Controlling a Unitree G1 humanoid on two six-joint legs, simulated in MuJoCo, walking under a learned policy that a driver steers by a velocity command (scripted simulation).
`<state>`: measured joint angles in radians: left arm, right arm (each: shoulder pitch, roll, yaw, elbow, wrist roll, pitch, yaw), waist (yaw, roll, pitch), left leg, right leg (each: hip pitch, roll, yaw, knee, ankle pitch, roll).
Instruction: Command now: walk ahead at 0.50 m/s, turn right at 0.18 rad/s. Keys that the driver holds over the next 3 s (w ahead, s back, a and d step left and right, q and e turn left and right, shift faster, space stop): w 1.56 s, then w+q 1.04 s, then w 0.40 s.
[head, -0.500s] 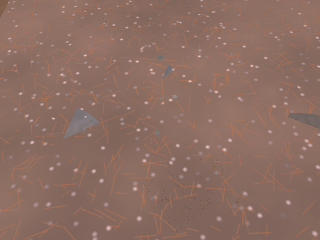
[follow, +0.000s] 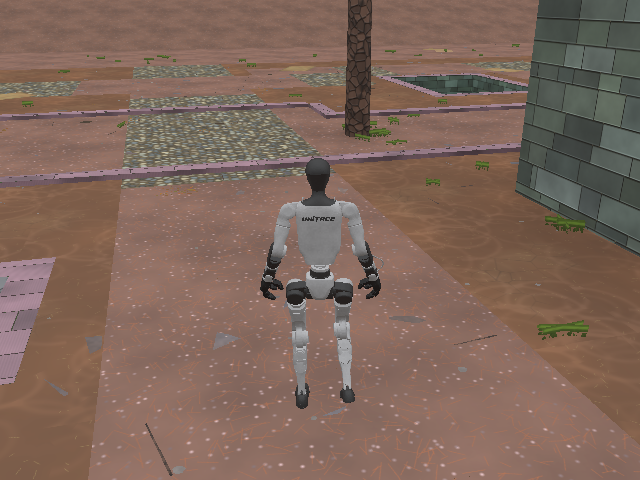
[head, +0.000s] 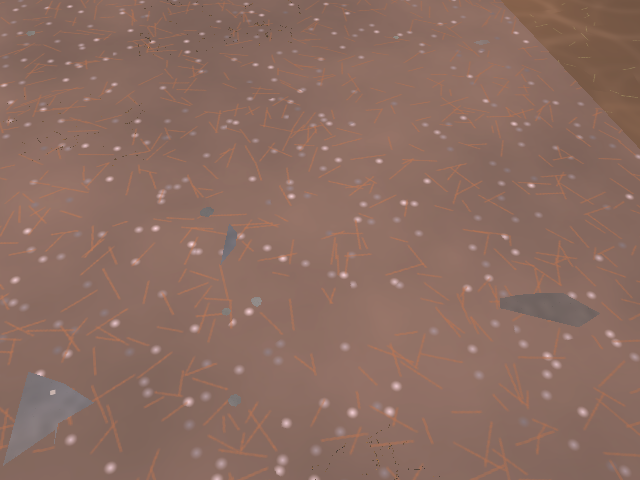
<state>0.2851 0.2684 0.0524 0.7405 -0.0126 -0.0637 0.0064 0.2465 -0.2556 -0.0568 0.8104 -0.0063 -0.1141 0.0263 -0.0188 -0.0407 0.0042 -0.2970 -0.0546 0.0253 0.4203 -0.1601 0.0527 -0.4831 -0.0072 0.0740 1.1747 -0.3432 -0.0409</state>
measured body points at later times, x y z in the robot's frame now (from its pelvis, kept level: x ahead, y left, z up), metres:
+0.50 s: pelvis +0.26 -0.06 +0.00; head +0.28 -0.08 +0.45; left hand +0.41 +0.20 -0.09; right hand +0.32 -0.34 -0.13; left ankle +0.19 +0.09 -0.65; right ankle +0.30 -0.15 -0.74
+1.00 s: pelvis +0.52 +0.00 -0.01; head +0.55 +0.01 +0.44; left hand +0.57 +0.27 -0.14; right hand +0.67 -0.27 -0.10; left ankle +0.58 +0.08 -0.74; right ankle +0.40 -0.15 -0.65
